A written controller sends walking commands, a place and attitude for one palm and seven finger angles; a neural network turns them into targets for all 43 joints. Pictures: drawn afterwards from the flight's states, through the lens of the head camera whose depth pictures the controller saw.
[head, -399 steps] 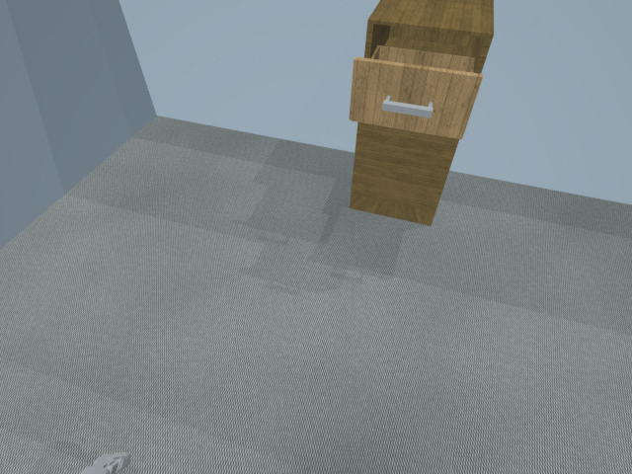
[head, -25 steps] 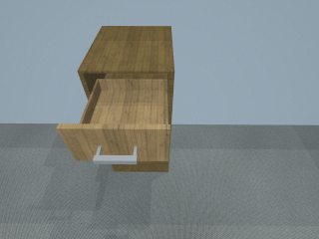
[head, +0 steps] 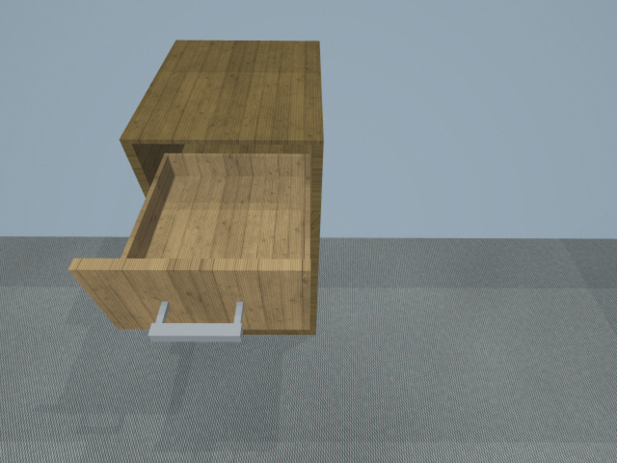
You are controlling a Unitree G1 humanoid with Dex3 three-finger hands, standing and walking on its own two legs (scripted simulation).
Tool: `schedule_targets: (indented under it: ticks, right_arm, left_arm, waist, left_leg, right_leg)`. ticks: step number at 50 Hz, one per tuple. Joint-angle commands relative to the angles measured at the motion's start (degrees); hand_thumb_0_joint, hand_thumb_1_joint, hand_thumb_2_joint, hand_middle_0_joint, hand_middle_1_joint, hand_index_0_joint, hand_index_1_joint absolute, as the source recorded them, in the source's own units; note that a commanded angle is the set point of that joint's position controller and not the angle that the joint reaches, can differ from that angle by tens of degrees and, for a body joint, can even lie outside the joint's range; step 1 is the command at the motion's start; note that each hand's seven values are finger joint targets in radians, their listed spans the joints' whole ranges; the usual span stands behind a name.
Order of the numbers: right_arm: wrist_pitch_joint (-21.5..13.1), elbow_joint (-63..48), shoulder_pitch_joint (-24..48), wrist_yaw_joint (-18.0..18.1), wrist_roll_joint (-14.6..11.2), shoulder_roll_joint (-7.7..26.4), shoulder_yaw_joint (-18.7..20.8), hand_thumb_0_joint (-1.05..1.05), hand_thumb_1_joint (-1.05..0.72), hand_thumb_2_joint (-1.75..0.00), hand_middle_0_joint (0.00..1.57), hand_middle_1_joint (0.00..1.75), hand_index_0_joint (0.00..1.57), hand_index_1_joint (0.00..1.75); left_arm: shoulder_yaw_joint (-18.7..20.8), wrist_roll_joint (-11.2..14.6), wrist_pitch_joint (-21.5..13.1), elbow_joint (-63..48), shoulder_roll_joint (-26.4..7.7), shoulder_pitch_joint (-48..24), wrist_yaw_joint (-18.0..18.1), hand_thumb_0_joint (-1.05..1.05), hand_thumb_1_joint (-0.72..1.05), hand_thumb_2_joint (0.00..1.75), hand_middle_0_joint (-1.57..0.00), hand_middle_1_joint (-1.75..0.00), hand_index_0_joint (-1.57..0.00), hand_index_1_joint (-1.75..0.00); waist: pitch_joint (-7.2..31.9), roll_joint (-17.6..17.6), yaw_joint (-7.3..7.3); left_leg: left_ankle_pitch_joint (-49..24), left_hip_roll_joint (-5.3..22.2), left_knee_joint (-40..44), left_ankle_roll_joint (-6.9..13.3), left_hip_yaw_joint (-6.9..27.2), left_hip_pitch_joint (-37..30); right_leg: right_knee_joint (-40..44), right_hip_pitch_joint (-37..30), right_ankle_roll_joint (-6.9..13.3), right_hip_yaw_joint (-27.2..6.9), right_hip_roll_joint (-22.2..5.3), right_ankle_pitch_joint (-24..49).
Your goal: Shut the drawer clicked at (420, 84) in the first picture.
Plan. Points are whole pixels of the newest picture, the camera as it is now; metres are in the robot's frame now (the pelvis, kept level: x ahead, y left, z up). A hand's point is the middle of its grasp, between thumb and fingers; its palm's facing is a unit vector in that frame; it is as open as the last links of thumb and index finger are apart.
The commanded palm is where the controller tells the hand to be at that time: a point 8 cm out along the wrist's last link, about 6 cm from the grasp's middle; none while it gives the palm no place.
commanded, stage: come to a stop and stand still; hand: left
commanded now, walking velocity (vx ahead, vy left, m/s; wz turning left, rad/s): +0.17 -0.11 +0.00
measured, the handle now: (199, 320) +0.32 +0.19 -0.04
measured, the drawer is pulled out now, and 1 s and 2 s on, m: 0.29 0.29 0.29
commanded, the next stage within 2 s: look again from close up in 1.30 s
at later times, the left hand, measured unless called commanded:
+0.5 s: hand out of the picture +0.05 +0.15 -0.17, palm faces +0.05 -0.97 -0.23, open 7.3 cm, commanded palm none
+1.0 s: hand out of the picture +0.04 +0.15 -0.17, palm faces +0.04 -0.98 -0.20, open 7.3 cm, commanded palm none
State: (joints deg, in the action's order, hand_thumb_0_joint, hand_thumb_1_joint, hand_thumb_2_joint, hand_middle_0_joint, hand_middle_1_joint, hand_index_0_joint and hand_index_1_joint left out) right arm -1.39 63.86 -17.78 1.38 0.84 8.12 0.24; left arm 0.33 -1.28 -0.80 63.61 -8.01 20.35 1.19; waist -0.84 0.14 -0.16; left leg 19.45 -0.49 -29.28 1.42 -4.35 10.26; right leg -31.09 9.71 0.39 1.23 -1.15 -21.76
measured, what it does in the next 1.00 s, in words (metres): steps on the spot: right foot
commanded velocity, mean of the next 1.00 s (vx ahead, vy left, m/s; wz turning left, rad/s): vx -0.03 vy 0.04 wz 0.00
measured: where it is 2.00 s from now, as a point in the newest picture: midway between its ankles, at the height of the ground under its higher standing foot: outside the picture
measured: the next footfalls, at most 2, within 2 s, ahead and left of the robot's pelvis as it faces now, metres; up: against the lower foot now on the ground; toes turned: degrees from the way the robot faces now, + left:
right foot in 0.40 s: +0.08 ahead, -0.14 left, +0.00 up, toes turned -2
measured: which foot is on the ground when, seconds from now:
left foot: down 0.00-1.00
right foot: down 0.00-0.22, up 0.24-0.38, down 0.40-1.00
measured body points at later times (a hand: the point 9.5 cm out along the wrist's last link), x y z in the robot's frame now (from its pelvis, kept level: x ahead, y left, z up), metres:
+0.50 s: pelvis +0.04 -0.03 +0.00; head +0.06 -0.04 +0.45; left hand +0.05 +0.20 -0.15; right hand +0.09 -0.26 -0.16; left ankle +0.02 +0.08 -0.73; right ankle +0.04 -0.14 -0.73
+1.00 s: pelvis +0.02 -0.03 +0.01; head +0.03 -0.03 +0.46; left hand +0.04 +0.20 -0.15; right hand +0.00 -0.24 -0.15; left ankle +0.02 +0.08 -0.73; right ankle +0.04 -0.14 -0.73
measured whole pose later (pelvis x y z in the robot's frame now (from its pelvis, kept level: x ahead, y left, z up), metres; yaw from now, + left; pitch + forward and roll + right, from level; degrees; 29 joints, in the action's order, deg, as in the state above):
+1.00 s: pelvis +0.02 -0.03 +0.01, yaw +0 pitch -1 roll +1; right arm 0.3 63.2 -19.5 0.9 0.7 7.7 -0.5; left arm 1.0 -0.7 0.8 60.0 -9.2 15.9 2.0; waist -2.2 1.0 0.1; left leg 13.9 0.8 -25.2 0.6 -5.1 10.2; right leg -26.8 12.4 0.9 3.2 -1.1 -13.3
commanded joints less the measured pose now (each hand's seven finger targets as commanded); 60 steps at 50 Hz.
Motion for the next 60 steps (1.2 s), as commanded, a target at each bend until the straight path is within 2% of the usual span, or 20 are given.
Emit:
schedule_targets:
  ticks: [1, 3, 5, 7, 8, 9, 10, 11, 12, 14, 18, 20, 22, 24, 29, 33, 38, 42, 48, 60]
  right_arm:
    - [-1.3, -3.0, -0.8, 0.6, 0.2, 4.4, 1.1, 0.00, -0.90, -0.90, 0.20, 0.30, 0.20, 0.30]
    - [-1.2, -4.1, 2.7, 0.4, 0.2, 3.2, 0.9, 0.00, -0.90, -0.90, 0.20, 0.30, 0.20, 0.30]
    - [-1.3, -5.4, 6.4, 0.2, 0.1, 2.6, 0.9, 0.00, -0.90, -0.90, 0.20, 0.30, 0.20, 0.30]
    - [-1.2, -4.2, 4.9, 0.3, -0.4, 1.5, 0.3, 0.00, -0.90, -0.90, 0.20, 0.30, 0.20, 0.30]
    - [-1.3, -2.2, 0.3, 0.6, -0.4, 1.3, 0.0, 0.00, -0.90, -0.90, 0.20, 0.30, 0.20, 0.30]
    - [-1.6, 0.1, -5.2, 0.8, -0.2, 2.6, 0.1, 0.00, -0.90, -0.90, 0.20, 0.30, 0.20, 0.30]
    - [-1.9, 1.0, -8.3, 1.5, 0.3, 6.5, 0.7, 0.00, -0.90, -0.90, 0.20, 0.30, 0.20, 0.30]
    - [-1.7, 1.4, -9.4, 1.8, -0.3, 7.5, 0.7, 0.00, -0.90, -0.90, 0.20, 0.30, 0.20, 0.30]
    - [-0.9, 0.8, -4.8, 1.5, -0.5, 7.2, 0.3, 0.00, -0.90, -0.90, 0.20, 0.30, 0.20, 0.30]
    - [-0.6, -0.9, 0.2, 1.6, -0.2, 6.2, 0.2, 0.00, -0.90, -0.90, 0.20, 0.30, 0.20, 0.30]
    - [0.3, -3.2, 2.4, 1.5, -0.7, 7.0, 0.9, 0.00, -0.90, -0.90, 0.20, 0.30, 0.20, 0.30]
    - [0.5, -4.3, 2.5, 1.1, -0.7, 6.3, 1.4, 0.00, -0.90, -0.90, 0.20, 0.30, 0.20, 0.30]
    - [0.9, -4.7, 3.0, 0.8, -0.5, 6.1, 1.7, 0.00, -0.90, -0.90, 0.20, 0.30, 0.20, 0.30]
    - [1.5, -4.7, 2.3, 0.7, -0.4, 5.7, 1.6, 0.00, -0.90, -0.90, 0.20, 0.30, 0.20, 0.30]
    - [1.5, -4.9, 1.0, 0.2, -0.3, 5.5, 1.2, 0.00, -0.90, -0.90, 0.20, 0.30, 0.20, 0.30]
    - [2.0, -5.2, 0.8, -0.1, -0.2, 5.5, 1.0, 0.00, -0.90, -0.90, 0.20, 0.30, 0.20, 0.30]
    - [2.6, -4.3, -1.0, -0.5, 0.0, 5.0, 0.8, 0.00, -0.90, -0.90, 0.20, 0.30, 0.20, 0.30]
    - [2.2, -3.1, -2.7, -0.7, 0.3, 5.1, 0.4, 0.00, -0.90, -0.90, 0.20, 0.30, 0.20, 0.30]
    - [0.6, -2.5, -3.7, -0.2, 0.0, 4.7, -0.2, 0.00, -0.90, -0.90, 0.20, 0.30, 0.20, 0.30]
    - [-0.2, -0.7, -5.7, 0.3, -0.5, 3.3, -0.4, 0.00, -0.90, -0.90, 0.20, 0.30, 0.20, 0.30]
  left_arm:
    - [1.7, -0.1, -1.3, 0.1, -7.1, 9.1, 0.5, 0.00, 0.90, 0.90, -0.20, -0.30, -0.20, -0.30]
    - [2.3, -0.1, -1.5, 1.1, -8.2, 11.8, 1.0, 0.00, 0.90, 0.90, -0.20, -0.30, -0.20, -0.30]
    - [2.2, -0.8, -1.7, 1.3, -7.6, 13.0, 1.4, 0.00, 0.90, 0.90, -0.20, -0.30, -0.20, -0.30]
    - [1.7, -0.6, -1.6, 0.3, -6.8, 9.1, 1.9, 0.00, 0.90, 0.90, -0.20, -0.30, -0.20, -0.30]
    - [1.4, -0.1, -1.6, -0.6, -6.8, 5.4, 1.9, 0.00, 0.90, 0.90, -0.20, -0.30, -0.20, -0.30]
    - [1.3, 0.8, -1.5, -1.6, -6.6, 2.6, 1.9, 0.00, 0.90, 0.90, -0.20, -0.30, -0.20, -0.30]
    - [0.9, 1.7, -1.6, -2.2, -5.1, 2.7, 1.8, 0.00, 0.90, 0.90, -0.20, -0.30, -0.20, -0.30]
    - [0.3, 2.1, -1.5, -2.4, -3.1, 3.3, 2.2, 0.00, 0.90, 0.90, -0.20, -0.30, -0.20, -0.30]
    - [0.6, 1.2, -0.6, -2.3, -3.0, 3.2, 2.4, 0.00, 0.90, 0.90, -0.20, -0.30, -0.20, -0.30]
    - [0.3, 0.8, 0.7, -1.8, -2.9, 2.0, 2.1, 0.00, 0.90, 0.90, -0.20, -0.30, -0.20, -0.30]
    - [0.9, 0.3, 1.0, -1.2, -3.4, 4.8, 1.8, 0.00, 0.90, 0.90, -0.20, -0.30, -0.20, -0.30]
    - [1.2, 0.0, 0.7, -2.4, -5.2, 3.4, 1.7, 0.00, 0.90, 0.90, -0.20, -0.30, -0.20, -0.30]
    - [1.3, 0.1, 0.9, -3.8, -6.3, 1.1, 1.5, 0.00, 0.90, 0.90, -0.20, -0.30, -0.20, -0.30]
    - [1.4, 0.0, 0.7, -4.3, -6.8, 0.0, 1.5, 0.00, 0.90, 0.90, -0.20, -0.30, -0.20, -0.30]
    - [1.6, 0.2, 0.3, -6.2, -8.6, -1.3, 1.7, 0.00, 0.90, 0.90, -0.20, -0.30, -0.20, -0.30]
    - [2.0, 0.2, 0.4, -7.0, -10.1, -2.1, 1.7, 0.00, 0.90, 0.90, -0.20, -0.30, -0.20, -0.30]
    - [2.3, 0.2, 0.8, -7.6, -10.5, -3.8, 1.5, 0.00, 0.90, 0.90, -0.20, -0.30, -0.20, -0.30]
    - [2.2, 0.2, 1.0, -7.3, -8.8, -3.7, 1.2, 0.00, 0.90, 0.90, -0.20, -0.30, -0.20, -0.30]
    - [1.3, 0.3, 0.6, -5.5, -5.9, -0.6, 1.0, 0.00, 0.90, 0.90, -0.20, -0.30, -0.20, -0.30]
    - [0.3, 0.3, -0.1, -1.7, -3.0, 3.8, 1.2, 0.00, 0.90, 0.90, -0.20, -0.30, -0.20, -0.30]
  waist:
    - [-1.1, 9.8, 1.48]
    - [-3.5, 15.4, 3.11]
    - [-4.1, 10.6, 4.22]
    - [-4.1, 5.4, 1.65]
    - [-1.6, 4.0, -1.23]
    - [1.3, 1.8, -3.52]
    - [5.1, -6.1, -3.68]
    - [7.0, -12.0, -2.68]
    - [2.4, -10.8, -0.47]
    - [-5.5, -10.9, 0.73]
    - [-2.6, -4.0, 2.09]
    - [-1.5, -0.2, 1.12]
    - [-1.8, 0.0, 0.71]
    - [-2.2, 4.4, 0.27]
    - [1.7, 4.3, 0.36]
    - [0.5, 5.2, 0.58]
    - [-3.1, 4.1, 0.32]
    - [-5.9, 1.3, 0.42]
    - [-4.4, -2.4, 1.30]
    - [-4.1, 0.0, 0.72]
  left_leg:
    - [-9.4, 3.2, -5.0, 1.6, 0.0, 8.2]
    - [7.3, 0.9, -13.2, 0.2, -2.9, 17.4]
    - [13.0, 1.5, -17.1, 0.4, -1.5, 21.7]
    - [8.8, 2.1, -7.6, 0.0, -0.2, 15.1]
    - [-0.5, 0.7, 1.6, -0.2, -0.7, 6.1]
    - [-21.0, 1.7, 6.8, 0.5, 0.5, -3.5]
    - [-45.0, 10.0, 3.8, 4.1, 8.6, -12.9]
    - [-68.3, 18.3, 4.3, 9.6, 15.1, -15.6]
    - [-66.4, 19.0, 6.7, 10.8, 11.6, -9.9]
    - [-57.3, 16.2, 8.5, 9.2, 9.5, -4.2]
    - [-42.7, 11.3, 5.2, 4.4, 6.1, -2.9]
    - [-29.0, 8.0, 4.4, 1.5, 5.0, -1.3]
    - [-20.2, 7.1, 5.4, 0.7, 5.1, 0.3]
    - [-17.3, 6.0, 3.5, -0.2, 3.5, -0.6]
    - [-15.5, 5.2, 3.4, -1.0, 2.4, -1.1]
    - [-10.6, 4.3, 2.8, -1.7, 1.6, 0.3]
    - [-4.9, 3.9, 4.0, -1.8, 1.8, 0.7]
    - [-3.5, 4.8, 6.9, -1.0, 3.1, 1.1]
    - [-5.7, 7.1, 11.5, 0.2, 6.0, 4.3]
    - [-8.3, 7.1, 11.8, 0.5, 5.2, 1.2]
  right_leg:
    - [5.4, -6.3, 5.4, -7.5, -7.6, 28.7]
    - [7.9, -11.2, 9.9, -13.8, -12.9, 41.4]
    - [7.6, -14.1, 12.9, -15.3, -14.8, 52.3]
    - [3.9, -11.1, 11.2, -10.9, -13.2, 60.9]
    - [-0.6, -8.2, 8.2, -6.6, -9.9, 63.4]
    - [-7.0, -4.0, 4.9, -3.4, -6.3, 58.8]
    - [-12.0, 3.9, 1.5, -0.7, -2.5, 40.3]
    - [-15.7, 7.2, -0.2, 0.2, -0.1, 2.6]
    - [-15.3, 6.8, 0.0, -1.3, -1.1, -11.7]
    - [-9.7, 7.4, -0.7, -0.9, -3.0, -10.2]
    - [3.5, 2.0, -0.8, 0.9, -2.9, 12.2]
    - [4.8, 1.5, 0.6, -3.5, -5.4, 24.3]
    - [3.7, 2.4, 1.5, -4.2, -6.6, 24.9]
    - [4.8, 4.2, 2.9, -6.0, -7.8, 26.5]
    - [6.3, 1.4, 3.7, -7.2, -9.3, 27.4]
    - [8.6, 2.0, 4.6, -8.7, -11.1, 24.2]
    - [12.7, 6.7, 4.7, -9.1, -10.8, 8.1]
    - [13.9, 9.4, 3.3, -6.9, -7.7, -2.9]
    - [9.9, 3.4, 1.9, -3.2, -4.8, 6.4]
    - [9.8, 3.2, 1.4, -2.9, -4.6, 11.4]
